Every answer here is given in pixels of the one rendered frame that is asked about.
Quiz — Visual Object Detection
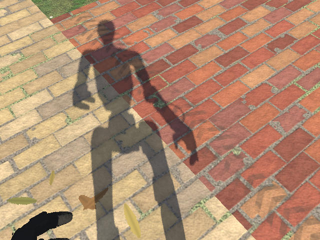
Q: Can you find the robot left hand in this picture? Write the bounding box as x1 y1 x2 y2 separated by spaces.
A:
11 211 73 240

